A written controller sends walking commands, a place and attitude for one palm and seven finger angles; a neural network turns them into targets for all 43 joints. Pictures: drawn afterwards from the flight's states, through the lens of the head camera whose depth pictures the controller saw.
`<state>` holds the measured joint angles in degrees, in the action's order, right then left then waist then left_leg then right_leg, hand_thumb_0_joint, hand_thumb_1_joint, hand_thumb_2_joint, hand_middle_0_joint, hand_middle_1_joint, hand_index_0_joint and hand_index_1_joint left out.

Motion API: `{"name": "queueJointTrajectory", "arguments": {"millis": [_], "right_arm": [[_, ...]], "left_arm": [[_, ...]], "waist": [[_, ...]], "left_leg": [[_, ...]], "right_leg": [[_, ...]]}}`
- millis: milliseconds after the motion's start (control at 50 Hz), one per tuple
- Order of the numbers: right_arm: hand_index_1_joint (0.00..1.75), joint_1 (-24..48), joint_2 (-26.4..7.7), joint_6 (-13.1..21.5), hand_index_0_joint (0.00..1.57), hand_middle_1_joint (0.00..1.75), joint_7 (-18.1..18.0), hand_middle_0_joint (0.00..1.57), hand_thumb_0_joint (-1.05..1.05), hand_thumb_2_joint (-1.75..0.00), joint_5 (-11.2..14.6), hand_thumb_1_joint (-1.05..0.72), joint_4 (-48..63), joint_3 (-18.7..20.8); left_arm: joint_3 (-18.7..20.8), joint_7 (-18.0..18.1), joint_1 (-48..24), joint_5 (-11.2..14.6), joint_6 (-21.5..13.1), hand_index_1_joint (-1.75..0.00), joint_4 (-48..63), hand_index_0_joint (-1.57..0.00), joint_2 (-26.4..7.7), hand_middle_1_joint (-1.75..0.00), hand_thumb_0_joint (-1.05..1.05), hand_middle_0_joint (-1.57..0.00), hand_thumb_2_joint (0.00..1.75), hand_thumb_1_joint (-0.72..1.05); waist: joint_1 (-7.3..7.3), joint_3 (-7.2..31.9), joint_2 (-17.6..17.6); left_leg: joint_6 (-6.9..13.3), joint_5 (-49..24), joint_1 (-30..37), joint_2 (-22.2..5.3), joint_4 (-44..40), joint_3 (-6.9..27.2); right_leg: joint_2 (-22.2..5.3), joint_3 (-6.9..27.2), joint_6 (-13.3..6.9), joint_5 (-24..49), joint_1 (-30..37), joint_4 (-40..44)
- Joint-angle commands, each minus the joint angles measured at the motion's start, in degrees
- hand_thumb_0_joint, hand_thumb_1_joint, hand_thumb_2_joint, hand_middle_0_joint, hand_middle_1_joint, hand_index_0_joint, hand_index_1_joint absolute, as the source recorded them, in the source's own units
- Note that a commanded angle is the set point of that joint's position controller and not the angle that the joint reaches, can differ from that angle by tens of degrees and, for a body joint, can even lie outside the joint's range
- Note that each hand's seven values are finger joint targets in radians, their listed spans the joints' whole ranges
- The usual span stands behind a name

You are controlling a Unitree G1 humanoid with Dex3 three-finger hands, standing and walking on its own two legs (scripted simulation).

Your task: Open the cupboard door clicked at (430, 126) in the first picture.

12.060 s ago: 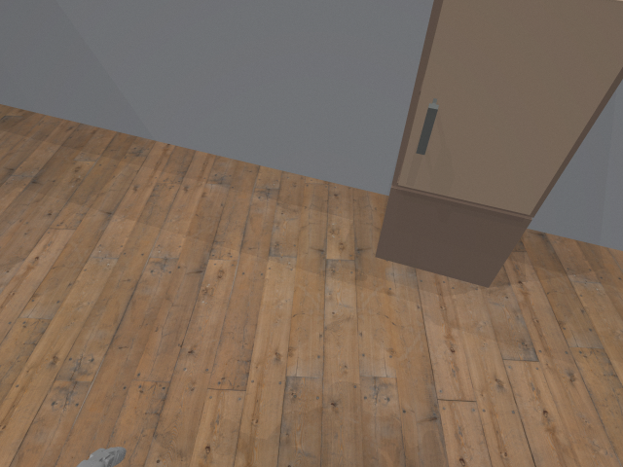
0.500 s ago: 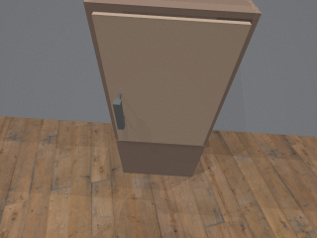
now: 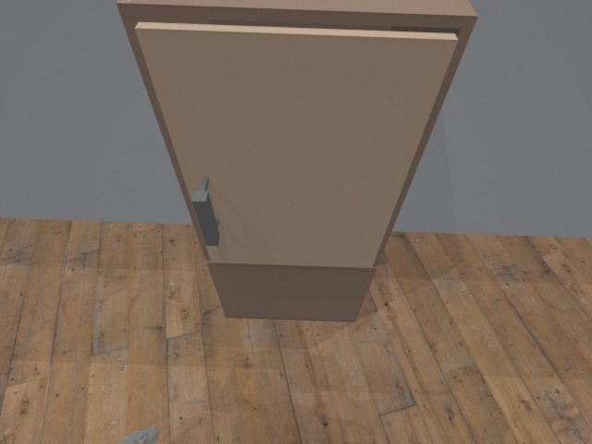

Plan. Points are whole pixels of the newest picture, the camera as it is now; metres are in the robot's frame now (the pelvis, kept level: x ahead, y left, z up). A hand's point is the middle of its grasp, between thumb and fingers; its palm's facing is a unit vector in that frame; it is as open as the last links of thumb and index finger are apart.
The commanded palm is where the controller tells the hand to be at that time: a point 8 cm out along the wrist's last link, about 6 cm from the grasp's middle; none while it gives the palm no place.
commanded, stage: come to a stop and stand still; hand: left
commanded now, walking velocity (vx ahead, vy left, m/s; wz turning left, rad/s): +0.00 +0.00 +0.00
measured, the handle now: (209, 211) +0.53 +0.21 -0.09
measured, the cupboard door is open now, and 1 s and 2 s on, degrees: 0 0 0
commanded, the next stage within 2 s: look again from close up in 0.90 s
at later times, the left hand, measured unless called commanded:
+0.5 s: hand out of the picture +0.06 +0.23 -0.14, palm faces +0.01 -0.95 -0.33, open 7.4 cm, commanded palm none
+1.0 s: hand out of the picture -0.02 +0.22 -0.16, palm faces +0.00 -0.96 -0.27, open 7.4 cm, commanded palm none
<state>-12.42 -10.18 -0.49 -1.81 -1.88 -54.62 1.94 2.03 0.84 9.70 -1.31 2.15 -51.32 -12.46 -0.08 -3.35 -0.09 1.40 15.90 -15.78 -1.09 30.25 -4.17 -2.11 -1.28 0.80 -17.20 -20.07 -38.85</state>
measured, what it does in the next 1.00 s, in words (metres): steps on the spot: right foot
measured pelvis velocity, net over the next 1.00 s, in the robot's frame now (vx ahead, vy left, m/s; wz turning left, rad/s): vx -0.04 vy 0.00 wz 0.02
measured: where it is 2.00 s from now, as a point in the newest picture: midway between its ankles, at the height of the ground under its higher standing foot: outside the picture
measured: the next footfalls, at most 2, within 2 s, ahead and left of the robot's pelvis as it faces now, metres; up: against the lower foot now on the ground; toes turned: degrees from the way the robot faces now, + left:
right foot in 0.02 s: +0.04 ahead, -0.14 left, +0.00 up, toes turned -1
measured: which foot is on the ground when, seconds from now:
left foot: down 0.00-1.00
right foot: up 0.00-0.00, down 0.02-1.00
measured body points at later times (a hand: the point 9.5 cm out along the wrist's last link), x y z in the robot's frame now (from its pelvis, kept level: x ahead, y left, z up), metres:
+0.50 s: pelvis -0.03 -0.01 +0.00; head -0.05 -0.01 +0.45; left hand +0.06 +0.28 -0.12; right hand +0.06 -0.30 -0.12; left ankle +0.00 +0.10 -0.74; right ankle +0.00 -0.14 -0.74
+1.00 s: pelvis -0.04 +0.00 +0.01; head -0.05 +0.01 +0.46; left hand -0.02 +0.27 -0.14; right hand +0.01 -0.27 -0.13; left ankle +0.00 +0.10 -0.74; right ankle +0.00 -0.14 -0.74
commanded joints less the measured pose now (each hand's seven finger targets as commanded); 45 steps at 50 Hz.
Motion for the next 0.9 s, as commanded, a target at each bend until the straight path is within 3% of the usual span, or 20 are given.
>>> {"name": "queueJointTrajectory", "arguments": {"millis": [0,20,40,60,80,100,120,140,180,200,220,280,380,460,560,880], "right_arm": [[0.3,-1.1,-6.1,1.0,0.2,0.3,0.1,0.2,0.0,-0.9,0.8,-0.9,7.6,2.5],[0.3,-0.4,-6.5,0.8,0.2,0.3,0.4,0.2,0.0,-0.9,0.7,-0.9,8.1,2.6],[0.3,0.3,-6.8,0.8,0.2,0.3,0.7,0.2,0.0,-0.9,0.8,-0.9,8.4,3.0],[0.3,0.1,-8.0,0.8,0.2,0.3,0.5,0.2,0.0,-0.9,0.5,-0.9,8.1,3.1],[0.3,0.8,-10.5,1.0,0.2,0.3,0.2,0.2,0.0,-0.9,0.7,-0.9,8.4,3.5],[0.3,0.6,-11.3,1.2,0.2,0.3,0.1,0.2,0.0,-0.9,0.9,-0.9,8.5,3.7],[0.3,-0.5,-10.7,1.5,0.2,0.3,0.4,0.2,0.0,-0.9,0.9,-0.9,7.5,3.3],[0.3,-1.6,-11.4,1.8,0.2,0.3,0.6,0.2,0.0,-0.9,0.9,-0.9,6.5,3.2],[0.3,1.0,-14.3,2.3,0.2,0.3,0.8,0.2,0.0,-0.9,0.4,-0.9,5.9,3.3],[0.3,2.7,-14.8,2.3,0.2,0.3,0.8,0.2,0.0,-0.9,0.4,-0.9,5.9,3.2],[0.3,3.4,-14.8,2.4,0.2,0.3,0.9,0.2,0.0,-0.9,0.5,-0.9,5.7,2.9],[0.3,3.9,-15.6,2.3,0.2,0.3,1.0,0.2,0.0,-0.9,0.5,-0.9,5.4,2.5],[0.3,4.4,-17.1,2.2,0.2,0.3,1.4,0.2,0.0,-0.9,0.5,-0.9,4.2,2.1],[0.3,4.5,-18.0,2.1,0.2,0.3,1.6,0.2,0.0,-0.9,0.5,-0.9,3.1,1.7],[0.3,3.6,-18.4,2.0,0.2,0.3,1.8,0.2,0.0,-0.9,0.7,-0.9,1.2,1.4],[0.3,2.5,-16.8,2.2,0.2,0.3,1.5,0.2,0.0,-0.9,1.3,-0.9,-4.5,0.8]], "left_arm": [[2.0,1.1,5.0,-0.5,-2.9,-0.3,4.6,-0.2,-10.5,-0.3,0.0,-0.2,0.9,0.9],[2.0,1.1,3.7,-0.7,-3.3,-0.3,5.6,-0.2,-11.6,-0.3,0.0,-0.2,0.9,0.9],[2.2,1.1,2.1,-1.0,-3.0,-0.3,6.1,-0.2,-12.3,-0.3,0.0,-0.2,0.9,0.9],[2.8,1.4,2.0,-0.7,-3.5,-0.3,5.8,-0.2,-12.8,-0.3,0.0,-0.2,0.9,0.9],[3.1,1.7,1.5,-0.4,-4.1,-0.3,5.9,-0.2,-13.4,-0.3,0.0,-0.2,0.9,0.9],[3.0,1.9,0.4,-0.2,-4.3,-0.3,6.1,-0.2,-13.3,-0.3,0.0,-0.2,0.9,0.9],[2.5,1.9,-0.8,-0.2,-4.2,-0.3,6.3,-0.2,-12.8,-0.3,0.0,-0.2,0.9,0.9],[2.4,1.7,-1.7,0.0,-4.0,-0.3,6.6,-0.2,-13.2,-0.3,0.0,-0.2,0.9,0.9],[2.2,1.3,-1.8,0.4,-3.7,-0.3,6.4,-0.2,-13.3,-0.3,0.0,-0.2,0.9,0.9],[2.1,1.2,-0.7,0.5,-3.6,-0.3,5.5,-0.2,-13.3,-0.3,0.0,-0.2,0.9,0.9],[2.0,1.0,-0.1,0.4,-3.8,-0.3,4.8,-0.2,-13.6,-0.3,0.0,-0.2,0.9,0.9],[1.8,0.6,-1.0,0.4,-3.9,-0.3,3.5,-0.2,-14.2,-0.3,0.0,-0.2,0.9,0.9],[1.2,0.1,-2.1,0.3,-3.7,-0.3,2.1,-0.2,-15.1,-0.3,0.0,-0.2,0.9,0.9],[0.9,-0.1,-1.4,0.3,-3.5,-0.3,0.5,-0.2,-15.4,-0.3,0.0,-0.2,0.9,0.9],[0.5,-0.2,-0.2,0.3,-3.6,-0.3,-1.5,-0.2,-15.6,-0.3,0.0,-0.2,0.9,0.9],[-0.5,0.5,4.1,0.3,-3.8,-0.3,-7.3,-0.2,-13.6,-0.3,0.0,-0.2,0.9,0.9]], "waist": [[-0.45,11.7,-8.5],[-0.66,8.5,-4.8],[-1.52,5.7,-2.4],[-1.24,6.5,-11.9],[-0.77,6.4,-17.1],[-1.2,6.4,-16.8],[-1.97,6.0,-12.1],[-2.6,5.4,-7.2],[-0.98,2.7,4.2],[0.09,2.2,5.6],[0.47,2.3,5.5],[-0.12,3.2,0.7],[-0.46,2.6,0.5],[-0.39,1.7,0.9],[-0.48,1.7,-0.9],[0.02,0.9,-0.6]], "left_leg": [[-0.4,7.8,-6.9,0.8,11.6,2.8],[-0.4,10.8,-7.4,0.3,13.4,3.5],[-0.3,10.0,-7.5,0.8,11.8,2.9],[-0.2,6.2,-10.0,0.3,12.4,2.4],[0.2,6.5,-10.6,-0.5,13.0,4.0],[0.4,5.8,-8.5,-1.1,10.6,5.0],[0.5,2.1,-4.0,-1.1,5.6,4.4],[0.8,-7.0,0.7,-1.6,2.7,5.1],[2.0,-16.7,1.2,-4.9,-0.8,9.0],[2.3,-16.0,-0.7,-5.5,-2.2,9.7],[2.3,-15.6,-1.1,-5.4,-3.2,9.9],[1.5,-9.0,-0.1,-4.6,-4.6,9.3],[1.1,-0.2,0.1,-4.4,-8.7,10.0],[0.9,4.8,-0.8,-4.5,-11.2,11.0],[0.7,6.1,-0.4,-4.6,-12.4,11.3],[0.3,1.6,0.5,-5.0,-14.0,11.1]], "right_leg": [[-13.5,16.7,-8.4,20.4,12.3,15.2],[-14.5,14.9,-10.0,19.9,10.1,15.6],[-11.5,11.1,-9.3,23.4,8.5,13.2],[-10.0,11.4,-9.1,32.2,11.7,11.3],[-10.9,11.4,-9.6,38.3,13.4,10.5],[-11.0,10.7,-9.9,36.9,12.8,10.3],[-10.0,9.2,-9.0,30.7,9.5,10.3],[-8.0,7.8,-7.0,23.5,5.3,10.0],[-3.1,4.5,-3.7,13.3,3.4,9.1],[-2.6,3.9,-3.0,10.6,5.5,10.0],[-2.7,4.2,-3.0,10.0,7.4,11.3],[-3.6,5.7,-3.2,6.6,7.9,14.5],[-4.0,6.5,-2.9,-1.3,7.1,18.2],[-4.0,6.4,-2.6,-3.2,7.1,19.5],[-4.4,6.4,-2.3,-4.1,6.8,20.6],[-5.0,5.5,-1.8,1.9,9.3,20.9]]}}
